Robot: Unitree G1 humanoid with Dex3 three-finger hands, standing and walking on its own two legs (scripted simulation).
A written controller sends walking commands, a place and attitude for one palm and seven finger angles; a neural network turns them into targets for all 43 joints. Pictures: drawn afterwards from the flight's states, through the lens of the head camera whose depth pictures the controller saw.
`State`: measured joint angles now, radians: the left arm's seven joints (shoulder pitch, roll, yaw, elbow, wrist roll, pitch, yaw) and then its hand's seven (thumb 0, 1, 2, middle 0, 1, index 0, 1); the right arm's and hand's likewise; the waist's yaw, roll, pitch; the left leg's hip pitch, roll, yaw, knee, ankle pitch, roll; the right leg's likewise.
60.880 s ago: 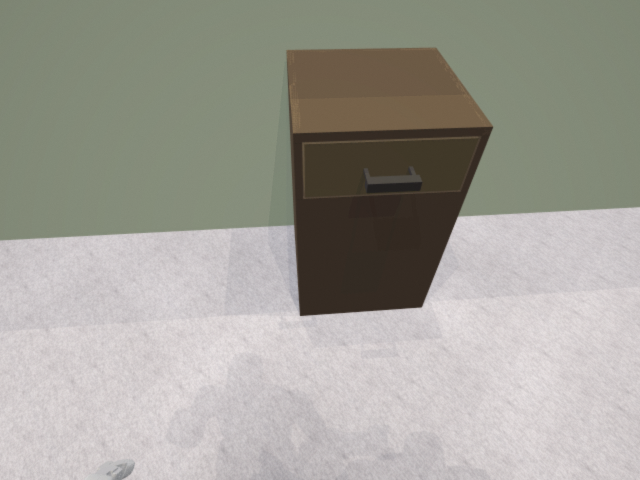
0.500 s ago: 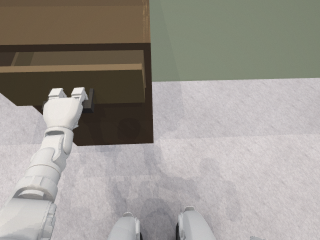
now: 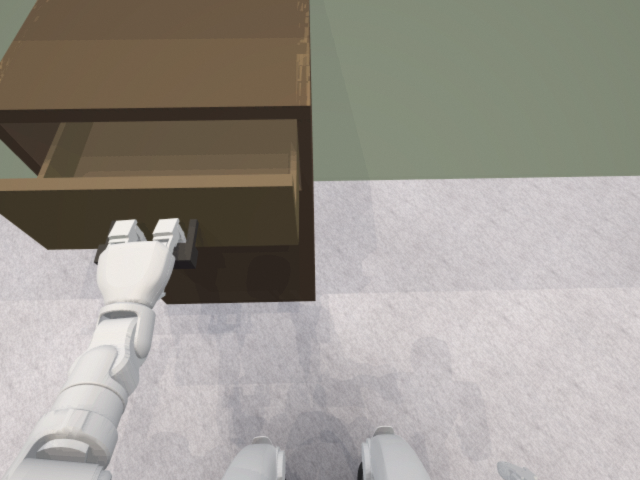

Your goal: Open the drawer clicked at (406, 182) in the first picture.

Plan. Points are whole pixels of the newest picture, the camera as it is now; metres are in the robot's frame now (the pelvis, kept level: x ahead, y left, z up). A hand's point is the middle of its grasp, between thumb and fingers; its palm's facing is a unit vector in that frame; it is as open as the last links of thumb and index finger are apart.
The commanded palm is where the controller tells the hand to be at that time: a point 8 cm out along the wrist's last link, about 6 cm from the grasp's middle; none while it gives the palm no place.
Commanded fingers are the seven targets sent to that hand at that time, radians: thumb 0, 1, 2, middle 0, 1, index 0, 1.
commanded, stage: pull the drawer open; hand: left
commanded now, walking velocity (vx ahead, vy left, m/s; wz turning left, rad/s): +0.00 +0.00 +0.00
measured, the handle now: (151, 241) +0.43 +0.25 -0.03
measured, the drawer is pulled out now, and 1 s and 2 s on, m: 0.12 0.25 0.30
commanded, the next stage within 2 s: open the thumb to release the handle in 1.52 s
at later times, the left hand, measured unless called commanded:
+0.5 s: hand (144, 338) +0.30 +0.24 -0.05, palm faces -0.03 -0.03 -1.00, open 6.1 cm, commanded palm +0.27 +0.24 +0.00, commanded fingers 0.00 0.90 0.90 -0.40 -1.35 -0.40 -1.35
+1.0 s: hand (135, 382) +0.24 +0.23 -0.05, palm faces -0.04 -0.03 -1.00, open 6.0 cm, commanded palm +0.21 +0.24 +0.00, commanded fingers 0.00 0.90 0.90 -0.40 -1.35 -0.40 -1.35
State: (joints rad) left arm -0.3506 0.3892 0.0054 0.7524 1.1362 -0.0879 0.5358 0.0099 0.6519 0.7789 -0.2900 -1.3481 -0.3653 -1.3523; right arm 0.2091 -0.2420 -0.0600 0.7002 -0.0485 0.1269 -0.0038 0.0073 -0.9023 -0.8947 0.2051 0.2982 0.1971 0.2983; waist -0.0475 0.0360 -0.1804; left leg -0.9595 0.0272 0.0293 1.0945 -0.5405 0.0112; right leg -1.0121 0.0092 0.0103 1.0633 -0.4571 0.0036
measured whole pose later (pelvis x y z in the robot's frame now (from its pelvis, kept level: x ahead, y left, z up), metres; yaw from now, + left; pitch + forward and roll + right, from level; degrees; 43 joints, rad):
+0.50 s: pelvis +0.00 +0.00 +0.00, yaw +0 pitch +20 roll +0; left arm -0.06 0.35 -0.02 0.52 1.14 -0.06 0.57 0.02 0.65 0.79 -0.29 -1.35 -0.38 -1.35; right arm 0.16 -0.24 -0.05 0.66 -0.05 0.09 -0.01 0.01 -0.90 -0.89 0.20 0.30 0.20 0.30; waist -0.02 0.03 -0.17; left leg -0.89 0.03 0.03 1.09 -0.54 0.00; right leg -0.95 0.01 0.01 1.07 -0.46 0.00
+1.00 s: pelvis -0.01 -0.02 +0.00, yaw +1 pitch +19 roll +1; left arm 0.15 0.35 -0.01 0.35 1.13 -0.05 0.58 0.01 0.65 0.77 -0.29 -1.35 -0.40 -1.35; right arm 0.13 -0.23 -0.04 0.65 -0.06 0.06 -0.03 0.01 -0.90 -0.89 0.21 0.30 0.20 0.30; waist 0.00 0.02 -0.17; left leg -0.88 0.03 0.02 1.11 -0.55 -0.01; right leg -0.95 0.01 0.01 1.10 -0.48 -0.02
